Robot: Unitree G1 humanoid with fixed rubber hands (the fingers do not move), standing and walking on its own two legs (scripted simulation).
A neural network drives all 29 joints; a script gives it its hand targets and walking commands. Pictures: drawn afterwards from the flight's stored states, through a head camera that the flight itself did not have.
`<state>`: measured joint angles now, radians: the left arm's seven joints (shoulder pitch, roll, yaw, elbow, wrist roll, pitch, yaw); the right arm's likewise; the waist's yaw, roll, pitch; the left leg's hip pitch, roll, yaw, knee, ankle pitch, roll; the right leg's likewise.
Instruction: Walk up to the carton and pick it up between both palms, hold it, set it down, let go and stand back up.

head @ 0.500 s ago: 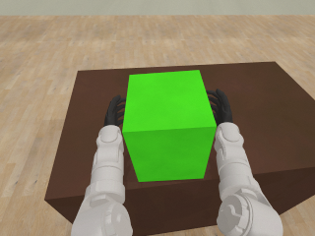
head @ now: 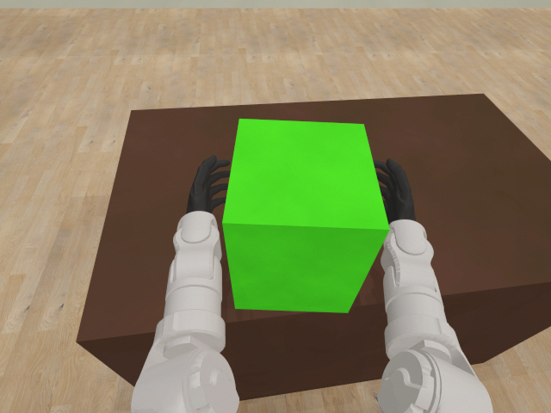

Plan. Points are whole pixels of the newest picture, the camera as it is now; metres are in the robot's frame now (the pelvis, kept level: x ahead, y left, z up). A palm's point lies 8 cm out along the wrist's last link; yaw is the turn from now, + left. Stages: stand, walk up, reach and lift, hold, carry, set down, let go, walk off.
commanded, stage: set down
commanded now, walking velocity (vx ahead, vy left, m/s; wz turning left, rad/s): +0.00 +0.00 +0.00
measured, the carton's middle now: (296, 220) +0.43 +0.00 +0.03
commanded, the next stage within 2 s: none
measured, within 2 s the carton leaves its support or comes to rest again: neither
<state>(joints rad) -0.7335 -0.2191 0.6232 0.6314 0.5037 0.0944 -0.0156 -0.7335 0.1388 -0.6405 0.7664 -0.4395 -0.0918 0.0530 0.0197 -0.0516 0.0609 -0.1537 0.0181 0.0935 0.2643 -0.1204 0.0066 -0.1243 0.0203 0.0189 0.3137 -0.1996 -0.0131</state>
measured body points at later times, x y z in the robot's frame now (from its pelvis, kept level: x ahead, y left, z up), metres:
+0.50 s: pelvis +0.00 +0.00 -0.01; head +0.05 +0.02 +0.44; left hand +0.43 +0.17 +0.06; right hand +0.44 -0.14 +0.07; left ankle +0.01 +0.12 -0.75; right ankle -0.02 -0.10 -0.75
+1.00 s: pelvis -0.01 -0.01 -0.02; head +0.03 +0.00 +0.43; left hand +0.44 +0.21 +0.11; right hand +0.47 -0.20 +0.13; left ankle +0.01 +0.12 -0.75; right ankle -0.02 -0.10 -0.75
